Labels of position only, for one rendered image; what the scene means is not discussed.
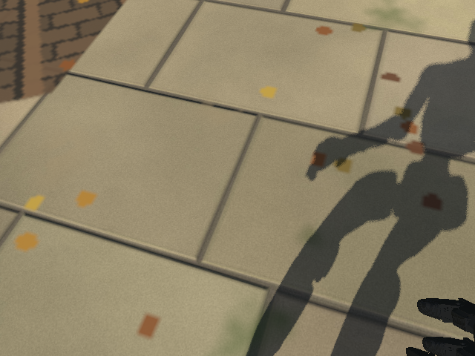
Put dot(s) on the right robot hand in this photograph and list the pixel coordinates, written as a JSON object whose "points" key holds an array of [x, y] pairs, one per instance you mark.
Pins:
{"points": [[459, 312]]}

